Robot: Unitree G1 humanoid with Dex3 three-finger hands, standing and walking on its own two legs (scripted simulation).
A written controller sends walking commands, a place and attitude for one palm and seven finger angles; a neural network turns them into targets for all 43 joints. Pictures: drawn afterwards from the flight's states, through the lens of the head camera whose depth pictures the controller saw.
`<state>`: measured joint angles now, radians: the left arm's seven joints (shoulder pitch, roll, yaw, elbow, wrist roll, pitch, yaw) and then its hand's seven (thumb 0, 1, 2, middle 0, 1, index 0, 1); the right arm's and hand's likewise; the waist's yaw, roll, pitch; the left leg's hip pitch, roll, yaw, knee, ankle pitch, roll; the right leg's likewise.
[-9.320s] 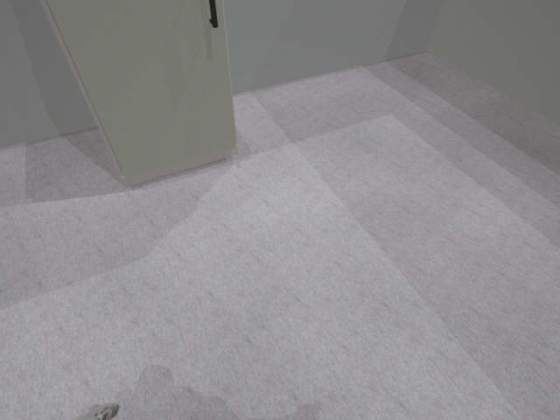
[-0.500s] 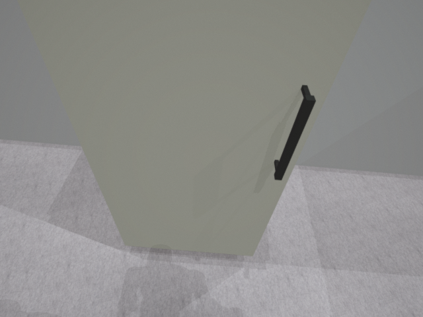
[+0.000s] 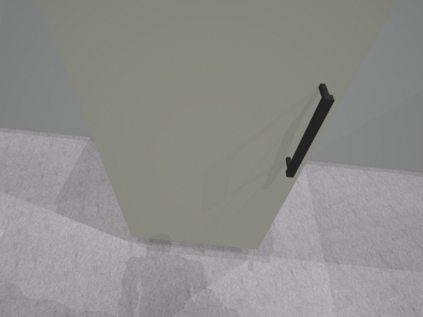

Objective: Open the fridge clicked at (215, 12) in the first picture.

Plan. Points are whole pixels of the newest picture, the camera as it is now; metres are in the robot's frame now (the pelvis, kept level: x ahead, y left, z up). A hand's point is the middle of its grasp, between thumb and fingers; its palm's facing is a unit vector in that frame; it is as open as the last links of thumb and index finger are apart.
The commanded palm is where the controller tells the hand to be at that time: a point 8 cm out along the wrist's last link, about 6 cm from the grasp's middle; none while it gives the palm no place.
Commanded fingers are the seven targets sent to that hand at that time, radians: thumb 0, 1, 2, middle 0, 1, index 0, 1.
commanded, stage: come to a stop and stand still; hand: right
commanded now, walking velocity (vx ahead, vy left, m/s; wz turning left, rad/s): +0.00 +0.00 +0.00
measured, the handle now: (304, 136) +0.49 -0.17 +0.08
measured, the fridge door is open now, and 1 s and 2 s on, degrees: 0 0 0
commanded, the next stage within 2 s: look again from close up in 0.34 s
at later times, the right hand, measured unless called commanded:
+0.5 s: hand out of the picture +0.00 -0.17 -0.17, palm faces +0.04 +0.98 -0.20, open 7.3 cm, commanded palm none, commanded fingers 0.00 -0.90 -0.90 0.20 0.30 0.20 0.30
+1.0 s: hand out of the picture +0.02 -0.18 -0.17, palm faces +0.04 +0.98 -0.21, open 7.3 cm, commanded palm none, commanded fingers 0.00 -0.90 -0.90 0.20 0.30 0.20 0.30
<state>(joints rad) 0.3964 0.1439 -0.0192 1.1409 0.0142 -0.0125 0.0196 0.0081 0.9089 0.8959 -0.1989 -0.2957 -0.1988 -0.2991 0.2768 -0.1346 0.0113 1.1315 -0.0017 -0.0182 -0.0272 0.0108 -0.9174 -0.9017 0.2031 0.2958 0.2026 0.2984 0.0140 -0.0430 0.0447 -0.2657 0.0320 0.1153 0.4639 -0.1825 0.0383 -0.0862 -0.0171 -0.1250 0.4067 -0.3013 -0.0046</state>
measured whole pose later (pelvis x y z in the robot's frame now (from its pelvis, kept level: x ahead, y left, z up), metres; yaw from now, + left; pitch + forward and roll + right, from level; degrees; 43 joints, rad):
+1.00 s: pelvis +0.01 +0.00 +0.00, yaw +0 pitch -1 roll +0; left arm 0.32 0.13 -0.01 1.14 0.01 -0.03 0.03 0.01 0.91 0.90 -0.20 -0.30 -0.20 -0.30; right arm 0.25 -0.15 0.00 1.13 -0.01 -0.02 -0.03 0.01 -0.92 -0.90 0.20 0.30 0.20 0.30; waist 0.00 -0.02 0.05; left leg -0.24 0.03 0.12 0.45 -0.20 0.04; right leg -0.06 -0.02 -0.12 0.39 -0.31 0.00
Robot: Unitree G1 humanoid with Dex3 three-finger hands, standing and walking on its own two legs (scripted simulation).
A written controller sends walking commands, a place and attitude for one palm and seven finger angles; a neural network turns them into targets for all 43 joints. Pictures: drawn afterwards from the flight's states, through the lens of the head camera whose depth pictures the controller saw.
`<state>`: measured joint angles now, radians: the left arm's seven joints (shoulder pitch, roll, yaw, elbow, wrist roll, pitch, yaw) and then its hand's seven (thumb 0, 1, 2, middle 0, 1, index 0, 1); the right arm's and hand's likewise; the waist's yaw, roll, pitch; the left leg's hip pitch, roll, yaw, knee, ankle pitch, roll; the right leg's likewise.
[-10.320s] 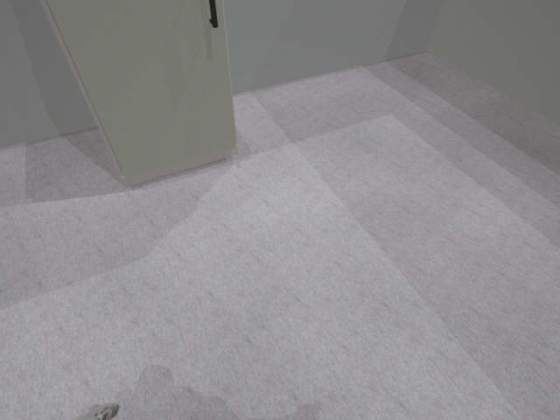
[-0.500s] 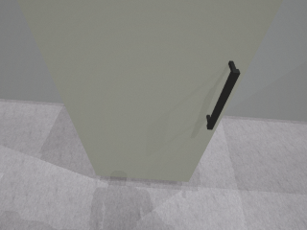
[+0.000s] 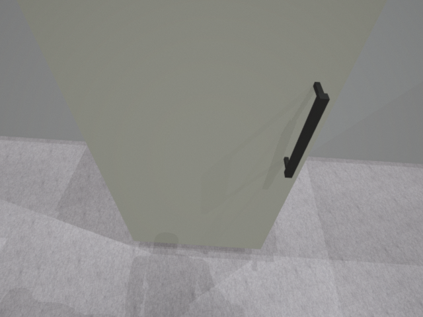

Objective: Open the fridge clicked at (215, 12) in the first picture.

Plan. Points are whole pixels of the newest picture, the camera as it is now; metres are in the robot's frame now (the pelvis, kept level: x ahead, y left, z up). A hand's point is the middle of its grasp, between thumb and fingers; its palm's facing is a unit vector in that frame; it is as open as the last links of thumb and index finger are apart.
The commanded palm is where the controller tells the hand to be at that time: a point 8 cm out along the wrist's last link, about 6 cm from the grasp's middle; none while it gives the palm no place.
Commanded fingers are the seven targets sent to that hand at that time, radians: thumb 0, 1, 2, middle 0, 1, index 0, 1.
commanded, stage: look again from close up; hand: right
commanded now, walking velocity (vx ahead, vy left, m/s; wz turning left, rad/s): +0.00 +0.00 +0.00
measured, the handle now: (301, 135) +0.48 -0.17 +0.08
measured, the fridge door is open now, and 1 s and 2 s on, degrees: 0 0 0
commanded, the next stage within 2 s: raise the hand to about handle height in 0.14 s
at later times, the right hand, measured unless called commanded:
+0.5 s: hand (322, 274) +0.21 -0.17 +0.02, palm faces +0.08 +1.00 +0.00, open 7.8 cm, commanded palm +0.12 -0.24 -0.04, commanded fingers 0.00 -0.57 -0.76 0.22 0.51 0.22 0.51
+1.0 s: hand (357, 293) +0.18 -0.24 +0.00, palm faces +0.00 +1.00 -0.04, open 10.6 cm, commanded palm +0.14 -0.29 +0.01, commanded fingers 0.00 0.01 -0.51 0.27 0.88 0.27 0.88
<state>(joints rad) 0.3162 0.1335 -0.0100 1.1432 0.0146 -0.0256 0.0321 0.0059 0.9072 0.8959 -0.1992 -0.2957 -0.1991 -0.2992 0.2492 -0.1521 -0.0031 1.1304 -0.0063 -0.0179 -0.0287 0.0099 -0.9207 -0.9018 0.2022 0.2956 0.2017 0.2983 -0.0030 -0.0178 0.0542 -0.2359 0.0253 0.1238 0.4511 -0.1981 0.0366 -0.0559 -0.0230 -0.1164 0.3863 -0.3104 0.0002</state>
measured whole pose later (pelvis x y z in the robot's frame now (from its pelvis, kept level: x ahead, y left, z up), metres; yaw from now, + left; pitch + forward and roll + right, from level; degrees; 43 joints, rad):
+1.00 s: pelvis -0.03 -0.02 -0.05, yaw -3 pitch +10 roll +2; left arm 0.26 0.18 -0.07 0.57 -0.03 -0.23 0.03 0.02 0.90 0.90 -0.21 -0.30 -0.21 -0.30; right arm 0.33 -0.29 -0.24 0.01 0.32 -0.28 0.37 0.01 -0.21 -0.61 0.25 0.74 0.25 0.74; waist 0.00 -0.03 -0.08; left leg -0.71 0.07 0.17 0.88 -0.34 0.02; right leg -0.62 -0.03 -0.05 0.96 -0.53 -0.03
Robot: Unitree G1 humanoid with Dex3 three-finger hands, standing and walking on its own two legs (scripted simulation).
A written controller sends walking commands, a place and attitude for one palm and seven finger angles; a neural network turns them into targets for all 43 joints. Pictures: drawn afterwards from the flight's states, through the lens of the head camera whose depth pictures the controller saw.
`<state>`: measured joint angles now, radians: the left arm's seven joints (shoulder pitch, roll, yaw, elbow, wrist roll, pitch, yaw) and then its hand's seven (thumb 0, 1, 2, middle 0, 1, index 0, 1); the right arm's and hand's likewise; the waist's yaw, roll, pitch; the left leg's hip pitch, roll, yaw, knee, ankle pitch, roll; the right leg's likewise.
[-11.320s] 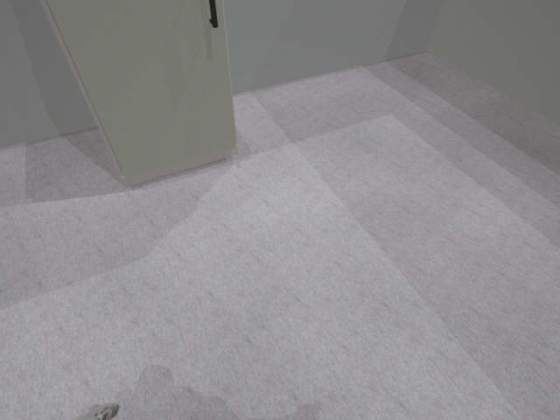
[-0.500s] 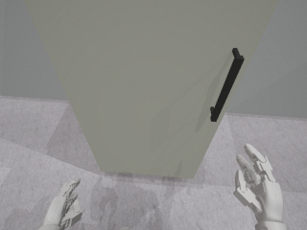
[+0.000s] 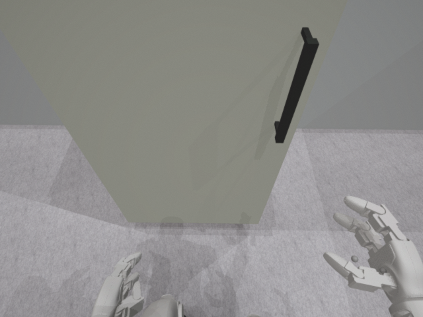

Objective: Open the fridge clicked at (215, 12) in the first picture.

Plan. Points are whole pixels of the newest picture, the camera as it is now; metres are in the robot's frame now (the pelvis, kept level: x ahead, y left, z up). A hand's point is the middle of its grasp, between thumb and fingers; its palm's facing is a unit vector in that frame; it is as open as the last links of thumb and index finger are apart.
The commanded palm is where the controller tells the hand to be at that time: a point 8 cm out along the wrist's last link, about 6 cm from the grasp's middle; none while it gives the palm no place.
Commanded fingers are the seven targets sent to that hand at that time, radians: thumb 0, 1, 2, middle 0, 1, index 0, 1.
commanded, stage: raise the hand to about handle height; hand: right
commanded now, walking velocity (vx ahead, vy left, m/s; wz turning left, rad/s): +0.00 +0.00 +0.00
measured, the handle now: (290, 93) +0.52 -0.13 +0.13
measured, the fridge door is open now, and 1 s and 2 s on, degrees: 0 0 0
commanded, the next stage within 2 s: move the hooked fingers beside the handle in 1.34 s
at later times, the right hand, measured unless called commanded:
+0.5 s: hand (403, 222) +0.26 -0.26 +0.11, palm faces +0.01 +1.00 -0.07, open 13.5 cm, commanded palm +0.23 -0.31 +0.12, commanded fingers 0.00 0.50 -0.30 0.30 1.20 0.30 1.20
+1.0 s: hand out of the picture +0.31 -0.28 +0.16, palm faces +0.01 +1.00 -0.06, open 14.0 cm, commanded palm +0.27 -0.33 +0.16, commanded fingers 0.00 0.50 -0.30 0.30 1.20 0.30 1.20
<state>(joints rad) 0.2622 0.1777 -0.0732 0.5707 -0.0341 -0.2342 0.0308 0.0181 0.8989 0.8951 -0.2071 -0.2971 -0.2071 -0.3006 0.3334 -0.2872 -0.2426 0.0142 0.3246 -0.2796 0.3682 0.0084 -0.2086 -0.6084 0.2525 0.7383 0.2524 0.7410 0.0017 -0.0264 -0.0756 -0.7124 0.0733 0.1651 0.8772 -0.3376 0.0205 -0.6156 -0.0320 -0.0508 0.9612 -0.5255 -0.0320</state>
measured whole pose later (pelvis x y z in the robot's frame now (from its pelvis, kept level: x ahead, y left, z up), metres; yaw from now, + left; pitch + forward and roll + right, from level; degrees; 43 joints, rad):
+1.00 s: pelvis +0.02 -0.01 +0.04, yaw +0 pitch +3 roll +1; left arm 0.28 0.29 -0.06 0.60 -0.05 -0.25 0.07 0.02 0.90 0.90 -0.20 -0.30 -0.20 -0.30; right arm -0.05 -0.45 -0.46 0.28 0.35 -0.06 0.52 -0.01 0.50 -0.30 0.30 1.20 0.30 1.20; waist -0.03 -0.04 -0.03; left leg -0.38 0.06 0.15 0.56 -0.23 0.00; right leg -0.27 -0.01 -0.07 0.61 -0.40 -0.04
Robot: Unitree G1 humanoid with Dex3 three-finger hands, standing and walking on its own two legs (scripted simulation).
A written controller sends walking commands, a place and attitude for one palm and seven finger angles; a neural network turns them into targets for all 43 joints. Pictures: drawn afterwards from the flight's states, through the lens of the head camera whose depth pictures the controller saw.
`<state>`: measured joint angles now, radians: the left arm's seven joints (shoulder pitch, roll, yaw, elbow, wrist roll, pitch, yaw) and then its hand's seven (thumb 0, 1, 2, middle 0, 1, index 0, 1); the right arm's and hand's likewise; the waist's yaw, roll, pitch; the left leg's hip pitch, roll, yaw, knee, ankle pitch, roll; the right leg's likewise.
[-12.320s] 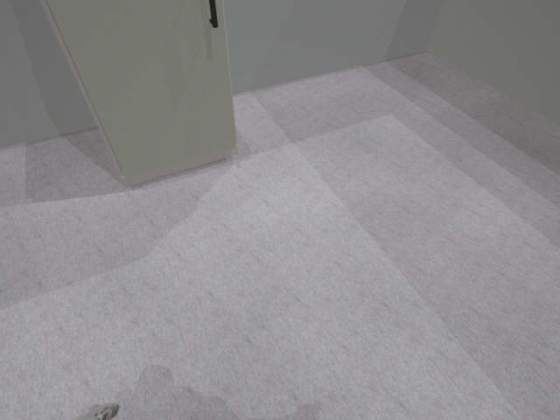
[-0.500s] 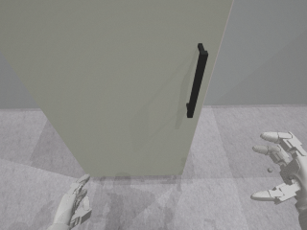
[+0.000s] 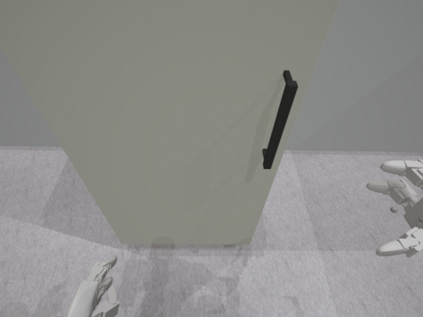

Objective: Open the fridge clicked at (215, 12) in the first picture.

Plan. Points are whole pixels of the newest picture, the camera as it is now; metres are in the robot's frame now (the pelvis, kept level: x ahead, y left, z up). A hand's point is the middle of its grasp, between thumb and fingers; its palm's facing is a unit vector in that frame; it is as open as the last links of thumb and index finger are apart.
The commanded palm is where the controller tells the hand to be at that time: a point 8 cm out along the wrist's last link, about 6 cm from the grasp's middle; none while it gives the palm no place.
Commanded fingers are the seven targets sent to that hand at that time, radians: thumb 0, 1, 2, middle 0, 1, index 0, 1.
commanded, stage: raise the hand to about handle height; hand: right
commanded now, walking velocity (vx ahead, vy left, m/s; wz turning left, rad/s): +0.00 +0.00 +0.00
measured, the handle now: (275, 125) +0.50 -0.12 +0.09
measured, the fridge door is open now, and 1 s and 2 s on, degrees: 0 0 0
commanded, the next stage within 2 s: move the hooked fingers beside the handle in 0.34 s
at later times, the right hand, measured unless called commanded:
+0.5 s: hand (386, 216) +0.27 -0.26 +0.11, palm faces +0.03 +1.00 -0.05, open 14.0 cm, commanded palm +0.24 -0.30 +0.12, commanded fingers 0.00 0.50 -0.30 0.30 1.20 0.30 1.20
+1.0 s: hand (356, 187) +0.32 -0.24 +0.11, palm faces -0.01 +1.00 -0.03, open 14.0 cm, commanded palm +0.30 -0.28 +0.11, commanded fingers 0.00 0.50 -0.30 0.30 1.20 0.30 1.20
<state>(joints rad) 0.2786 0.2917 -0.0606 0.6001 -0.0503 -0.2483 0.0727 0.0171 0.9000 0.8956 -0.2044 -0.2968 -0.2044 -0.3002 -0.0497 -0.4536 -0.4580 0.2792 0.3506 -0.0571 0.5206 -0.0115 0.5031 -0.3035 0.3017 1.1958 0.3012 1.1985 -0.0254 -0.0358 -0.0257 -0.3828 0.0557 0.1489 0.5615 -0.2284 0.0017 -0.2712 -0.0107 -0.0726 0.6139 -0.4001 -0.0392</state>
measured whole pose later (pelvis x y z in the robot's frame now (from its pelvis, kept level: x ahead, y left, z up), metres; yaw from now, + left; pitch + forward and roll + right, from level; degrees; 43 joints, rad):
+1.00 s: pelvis -0.01 +0.01 +0.00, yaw +1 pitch +4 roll +0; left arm 0.29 0.29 -0.06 0.62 -0.05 -0.22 0.09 0.02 0.90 0.90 -0.20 -0.30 -0.20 -0.30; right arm -0.24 -0.41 -0.39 0.46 0.29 -0.11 0.44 -0.01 0.50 -0.30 0.30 1.20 0.30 1.20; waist 0.00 -0.03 -0.02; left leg -0.43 0.05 0.13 0.58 -0.22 0.02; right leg -0.30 -0.01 -0.08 0.61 -0.38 -0.03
